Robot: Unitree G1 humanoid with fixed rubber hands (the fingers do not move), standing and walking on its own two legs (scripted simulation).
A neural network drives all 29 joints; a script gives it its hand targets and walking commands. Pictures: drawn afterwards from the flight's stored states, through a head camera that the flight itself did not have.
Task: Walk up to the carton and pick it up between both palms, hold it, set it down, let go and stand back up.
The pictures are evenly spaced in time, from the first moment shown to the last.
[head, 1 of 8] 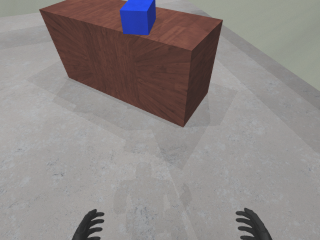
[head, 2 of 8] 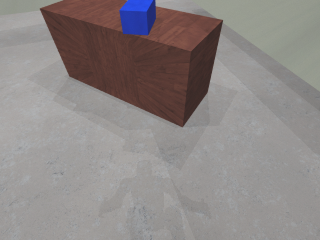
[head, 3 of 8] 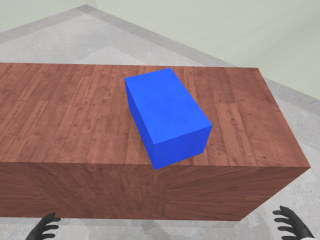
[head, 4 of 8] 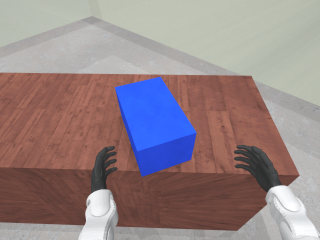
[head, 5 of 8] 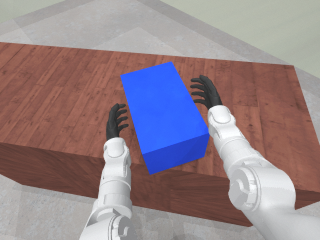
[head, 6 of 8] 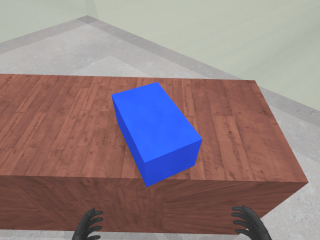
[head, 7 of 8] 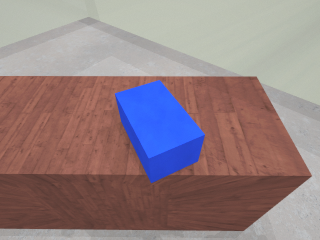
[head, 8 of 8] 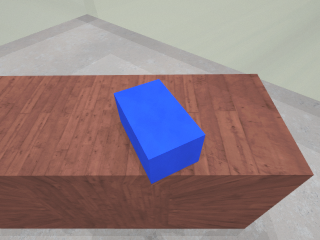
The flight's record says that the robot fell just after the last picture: no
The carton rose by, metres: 0.02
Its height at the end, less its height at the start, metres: +0.00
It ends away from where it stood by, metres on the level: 0.03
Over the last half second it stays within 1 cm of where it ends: yes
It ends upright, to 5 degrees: yes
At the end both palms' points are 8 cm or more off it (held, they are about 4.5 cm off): yes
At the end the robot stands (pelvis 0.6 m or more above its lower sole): yes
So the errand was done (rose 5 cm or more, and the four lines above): no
